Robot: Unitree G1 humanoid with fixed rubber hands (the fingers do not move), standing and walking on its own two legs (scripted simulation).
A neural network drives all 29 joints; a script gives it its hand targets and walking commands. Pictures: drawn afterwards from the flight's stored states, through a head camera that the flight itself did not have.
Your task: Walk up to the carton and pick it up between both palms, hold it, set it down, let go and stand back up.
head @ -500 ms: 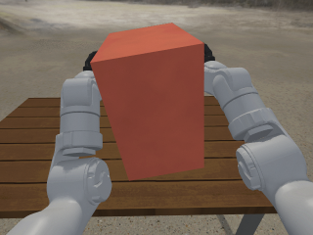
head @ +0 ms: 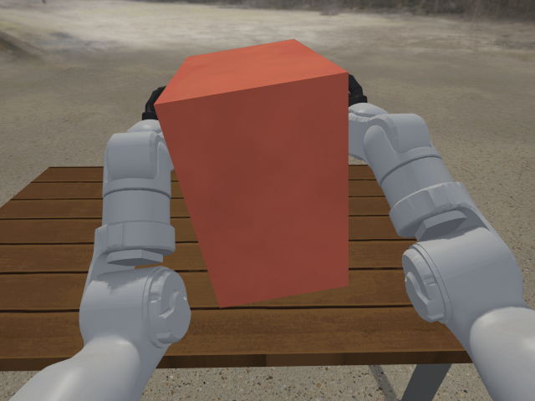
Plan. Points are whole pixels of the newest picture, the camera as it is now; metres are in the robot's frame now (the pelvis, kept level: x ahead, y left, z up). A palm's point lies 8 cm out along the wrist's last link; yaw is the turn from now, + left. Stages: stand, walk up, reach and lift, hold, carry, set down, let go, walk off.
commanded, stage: hold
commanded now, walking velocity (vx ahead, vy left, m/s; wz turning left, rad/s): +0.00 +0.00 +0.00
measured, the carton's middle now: (260, 160) +0.38 +0.00 +0.27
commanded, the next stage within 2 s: none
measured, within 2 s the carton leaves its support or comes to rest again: neither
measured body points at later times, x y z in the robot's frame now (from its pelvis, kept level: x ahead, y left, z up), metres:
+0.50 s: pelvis +0.00 +0.00 +0.00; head -0.09 +0.02 +0.44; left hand +0.40 +0.14 +0.31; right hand +0.39 -0.13 +0.32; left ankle +0.03 +0.13 -0.75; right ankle +0.01 -0.12 -0.75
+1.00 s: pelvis +0.00 +0.00 +0.00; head -0.09 +0.02 +0.44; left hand +0.39 +0.14 +0.31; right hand +0.39 -0.13 +0.32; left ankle +0.03 +0.13 -0.75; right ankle +0.01 -0.12 -0.75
